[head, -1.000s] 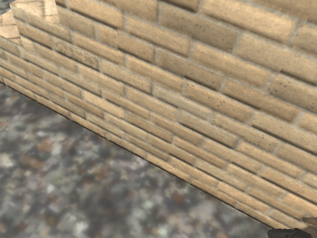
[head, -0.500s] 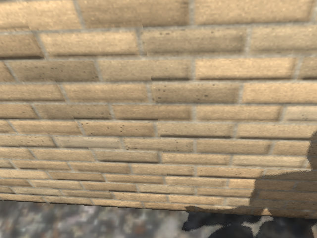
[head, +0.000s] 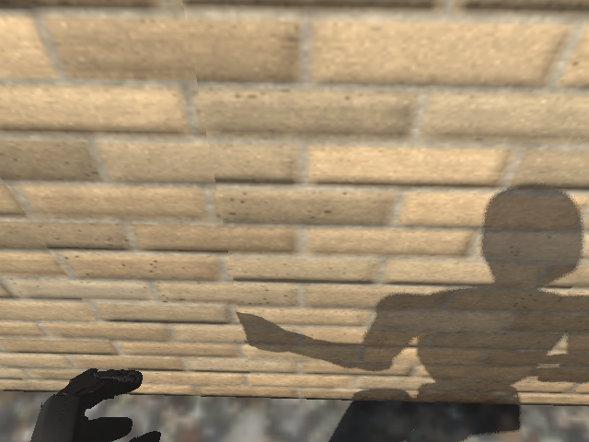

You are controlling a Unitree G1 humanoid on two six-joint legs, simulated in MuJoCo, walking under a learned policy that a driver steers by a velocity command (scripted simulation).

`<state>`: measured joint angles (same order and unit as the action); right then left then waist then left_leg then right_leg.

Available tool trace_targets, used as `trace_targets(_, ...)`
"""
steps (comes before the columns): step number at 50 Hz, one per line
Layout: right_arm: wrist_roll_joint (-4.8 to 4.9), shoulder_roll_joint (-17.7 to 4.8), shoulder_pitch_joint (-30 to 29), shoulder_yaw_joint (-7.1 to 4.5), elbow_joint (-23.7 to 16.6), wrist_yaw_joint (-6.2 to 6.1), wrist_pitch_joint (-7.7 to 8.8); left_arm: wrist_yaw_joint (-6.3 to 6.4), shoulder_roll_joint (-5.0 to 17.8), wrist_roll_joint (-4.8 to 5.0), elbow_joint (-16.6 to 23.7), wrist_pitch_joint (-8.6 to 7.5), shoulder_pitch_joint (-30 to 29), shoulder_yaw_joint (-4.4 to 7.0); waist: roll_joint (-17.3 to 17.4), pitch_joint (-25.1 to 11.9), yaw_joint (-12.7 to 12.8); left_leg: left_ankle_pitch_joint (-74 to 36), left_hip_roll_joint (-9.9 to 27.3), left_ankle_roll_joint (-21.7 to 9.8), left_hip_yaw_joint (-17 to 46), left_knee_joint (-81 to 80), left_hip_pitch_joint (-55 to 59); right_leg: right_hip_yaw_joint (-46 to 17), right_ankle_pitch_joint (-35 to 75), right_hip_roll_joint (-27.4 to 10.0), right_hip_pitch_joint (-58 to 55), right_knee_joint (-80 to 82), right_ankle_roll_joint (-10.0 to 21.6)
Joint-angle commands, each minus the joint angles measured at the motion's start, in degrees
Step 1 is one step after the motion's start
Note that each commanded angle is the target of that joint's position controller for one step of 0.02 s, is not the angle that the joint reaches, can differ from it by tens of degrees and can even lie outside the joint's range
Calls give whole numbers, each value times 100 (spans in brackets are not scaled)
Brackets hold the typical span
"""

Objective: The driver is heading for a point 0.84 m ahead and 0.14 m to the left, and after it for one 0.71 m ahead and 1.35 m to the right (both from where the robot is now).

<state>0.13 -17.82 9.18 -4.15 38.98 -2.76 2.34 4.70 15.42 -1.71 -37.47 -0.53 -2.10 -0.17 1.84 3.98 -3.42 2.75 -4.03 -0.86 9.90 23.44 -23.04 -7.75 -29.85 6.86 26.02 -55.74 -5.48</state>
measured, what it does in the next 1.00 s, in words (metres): walks backwards, turning left: right foot, then left foot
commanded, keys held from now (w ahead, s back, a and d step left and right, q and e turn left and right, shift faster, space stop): q+shift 0.50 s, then e+shift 0.24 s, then w+e+shift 0.26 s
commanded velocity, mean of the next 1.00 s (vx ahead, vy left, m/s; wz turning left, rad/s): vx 0.01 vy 0.00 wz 0.33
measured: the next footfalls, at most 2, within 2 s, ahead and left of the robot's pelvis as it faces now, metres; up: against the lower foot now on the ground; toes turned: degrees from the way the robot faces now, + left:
right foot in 0.14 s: +0.08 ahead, -0.14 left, +0.00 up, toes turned +17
left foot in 0.62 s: -0.13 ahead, +0.07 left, +0.00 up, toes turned +30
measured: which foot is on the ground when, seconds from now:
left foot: down 0.00-0.16, up 0.18-0.60, down 0.62-1.00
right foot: up 0.00-0.12, down 0.14-0.62, up 0.64-1.00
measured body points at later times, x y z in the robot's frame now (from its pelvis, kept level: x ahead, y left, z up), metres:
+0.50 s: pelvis -0.05 -0.08 +0.00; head +0.00 -0.07 +0.45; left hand -0.07 +0.23 -0.10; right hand +0.26 -0.23 -0.07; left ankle -0.12 +0.07 -0.66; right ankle +0.04 -0.15 -0.74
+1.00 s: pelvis -0.11 -0.06 -0.01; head -0.08 -0.07 +0.44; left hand -0.14 +0.24 -0.11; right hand +0.19 -0.20 -0.08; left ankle -0.16 +0.05 -0.74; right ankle -0.09 -0.18 -0.70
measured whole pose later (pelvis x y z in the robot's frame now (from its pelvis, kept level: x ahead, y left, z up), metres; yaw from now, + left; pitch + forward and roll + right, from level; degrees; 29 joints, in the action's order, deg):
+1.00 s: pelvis -0.11 -0.06 -0.01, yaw +17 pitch +1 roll +3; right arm -0.6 -14.0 -0.2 -2.6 35.4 -3.1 -2.4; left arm 1.2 16.6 -0.2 -40.9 1.9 17.5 3.5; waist -0.3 2.2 4.7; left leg 15.7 2.2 -0.6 -13.7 27.5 -12.6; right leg 2.4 -25.0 -7.1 25.3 -52.8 -6.4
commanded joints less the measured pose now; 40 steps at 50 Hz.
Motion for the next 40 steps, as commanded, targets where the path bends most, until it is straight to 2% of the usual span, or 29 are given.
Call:
trace_targets(1, 20, -844, -570, -315, -790, -169, -230, 56, 354, 89, 270, 51, 94, 170, 501, -1357, 302, -237, 1029, -982, 1833, -503, 1271, 125, 305, 199, 48, 868, 19)
trace_targets(2, 18, -995, -588, -407, -838, -193, -247, 16, 406, 164, 190, 37, 242, 198, 551, -1449, 318, 85, 989, -821, 1763, -506, 1097, 132, 684, 197, -266, 1206, 74)
trace_targets(4, 29, -989, -537, -443, -915, -195, -277, -37, 546, 238, 117, 16, 357, 255, 854, -1437, 296, 741, 970, -673, 1914, -608, 722, 104, 1069, 117, -796, 1863, 240)
trace_targets(6, 60, -900, -649, -433, -1017, -170, -290, -67, 775, 278, -54, -13, 841, 360, 1082, -1348, 467, 1561, 865, -404, 1959, -528, -21, 114, 1438, -108, -1733, 2816, 543)
trace_targets(7, 131, -685, -571, -374, -1041, -130, -269, -58, 975, 245, -183, -40, 1191, 441, 921, -1291, 570, 2343, 662, -126, 1748, -165, -828, 16, 1630, -456, -2575, 3407, 808)
trace_targets(8, 154, -272, -460, -260, -1138, -55, -227, -52, 1354, 13, -241, -24, 1411, 558, -420, -1384, 537, 3347, 61, 180, 772, 1423, -2117, -1225, 894, -1618, -3267, 3905, 1501)
trace_targets(9, 83, -421, -581, -283, -1302, -25, -79, -64, 1373, -454, -153, -61, 1005, 573, -1592, -1234, 501, 3129, -92, 584, 187, 3447, -2477, -2624, 1458, -2995, -2066, 4454, 2301)
trace_targets(10, -409, 66, 1575, 25, -897, -88, -38, -585, -51, -204, -21, -245, 1180, 185, -1002, -844, 245, 2485, -50, 900, 1267, 4042, -2729, -2776, 3041, -3314, -1620, 4421, 3089)
trace_targets(11, -355, -308, 1665, -176, -567, -43, -32, -786, 142, 23, -38, -300, 455, 209, -558, -936, -232, 2042, 121, 922, 896, 4909, -2246, -1949, 2961, -3001, -1518, 4353, 2702)
trace_targets(12, -290, -407, 1601, -239, -659, -32, 1, -777, 138, 198, 2, -386, 49, 226, -623, -1053, -369, 1683, 140, 900, 527, 5630, -2194, -1151, 2424, -2508, -1414, 4115, 2331)
trace_targets(13, -260, -452, 1518, -270, -679, 54, 30, -661, 155, 267, 160, -481, -108, 220, -588, -1024, -309, 1446, 99, 766, 224, 6124, -2025, -522, 1806, -2106, -1032, 4185, 2008)
trace_targets(14, -243, -486, 1366, -269, -714, 137, 30, -541, 223, 220, 277, -537, -187, 239, -573, -976, -181, 1375, 84, 743, -2, 6593, -1921, -177, 1841, -1966, -777, 4183, 1896)
trace_targets(15, 166, -1252, 124, -557, -1229, 11, -104, -109, 1266, -148, -98, -286, 276, 491, -266, -709, 205, 1292, 479, 714, -435, 5999, -1963, 304, 2815, -1852, -1047, 3981, 1584)
trace_targets(16, 110, -914, -196, -447, -1422, -37, -148, 84, 1199, -122, -191, -178, 655, 486, -211, -701, 337, 1086, 504, 717, -528, 5483, -2188, 524, 3211, -1701, -1422, 3799, 1550)
trace_targets(17, 34, -510, -441, -279, -1555, -55, -234, 205, 997, -7, -214, -60, 1073, 371, -350, -656, 561, 957, 529, 826, -622, 5114, -2278, 569, 3425, -1680, -1675, 3800, 1611)
trace_targets(19, 26, -213, -470, -195, -1625, -18, -313, 241, 974, 12, -234, 48, 1420, 372, -890, -779, 649, 1149, 686, 995, -758, 4687, -2273, 494, 3590, -2012, -2054, 3798, 1787)
trace_targets(24, 12, -103, -479, -145, -1586, 219, -441, 82, 1173, 77, -202, -40, 1586, 551, -1117, -912, 689, 1659, 925, 841, -756, 3578, -1737, 274, 2351, -2670, -2377, 4063, 1849)
trace_targets(27, -9, -103, -361, -119, -1450, 296, -509, 13, 1206, 55, -156, -64, 1376, 588, -1052, -1019, 585, 2103, 679, 521, -984, 2422, -306, 604, 2507, -2472, -1730, 3953, 1646)
trace_targets(28, -11, -104, -214, -107, -1351, 327, -521, -18, 1228, 86, -230, -57, 1462, 592, -1102, -1034, 578, 2156, 507, 365, -1106, 1892, 110, 628, 2610, -2429, -1655, 3922, 1588)
trace_targets(29, -17, -49, 141, -98, -1207, 321, -516, -72, 1260, 207, -344, -62, 1442, 607, -1092, -987, 370, 1845, 523, 151, -1019, 987, 603, 564, 2934, -2426, -1577, 3768, 1479)
trace_targets(30, -25, -100, 537, -103, -966, 316, -532, -118, 1109, 277, -415, -91, 1455, 551, -928, -1017, 207, 1156, 389, -100, -1155, -45, 1458, 667, 3104, -2313, -1241, 3584, 1276)
trace_targets(31, 97, -278, 1687, -206, -348, 517, -415, -447, -46, -353, -101, -118, 962, 149, -268, -1073, 66, 413, 577, -453, -729, -1028, 2539, 540, 650, -2569, -334, 3093, 1143)
trace_targets(32, 194, 480, 1313, 11, -460, 690, -273, -831, -1081, -397, -409, -61, 1795, -280, 220, -1215, 384, -962, 1254, -918, -240, -228, 3905, 965, -247, -2125, 1076, 2141, 265)
trace_targets(33, -119, -702, 8, -158, -824, 388, -518, -690, 504, -2, -451, -172, 2350, 244, 1137, -1210, 815, -1475, 2518, -1558, 798, -254, 2517, 1415, -719, -1396, 977, 1401, -141)
trace_targets(34, -355, -510, -454, -139, -1095, 321, -463, -492, 1055, 134, -520, -157, 1850, 417, 618, -1196, 492, -1039, 2193, -1580, 280, -487, 1559, 825, -109, -1473, 187, 675, -236)
trace_targets(35, -447, -508, -966, -85, -1121, 264, -404, -347, 1100, 206, -496, -111, 1649, 443, 728, -843, 626, -822, 1926, -1301, -172, -648, 1118, 746, 176, -1275, 102, 242, -244)
trace_targets(37, -201, -693, -1073, -128, -955, 128, -315, -3, 1222, 132, -592, 117, 1828, 575, 1147, -365, 650, -866, 1928, -1084, -470, -730, 946, 703, 300, -1138, 648, -961, -318)
trace_targets(38, -131, -526, -996, -62, -905, 73, -296, 79, 1208, 135, -610, 168, 1981, 620, 998, -271, 641, -1362, 2005, -1133, -603, -674, 856, 631, 204, -1064, 728, -1642, -335)
trace_targets(40, -103, -264, -1056, 44, -899, -1, -285, 93, 1033, 208, -546, 209, 2172, 647, 699, -325, 697, -1465, 2113, -1167, -795, -596, 1197, 535, 300, -1116, 1085, -2212, -381)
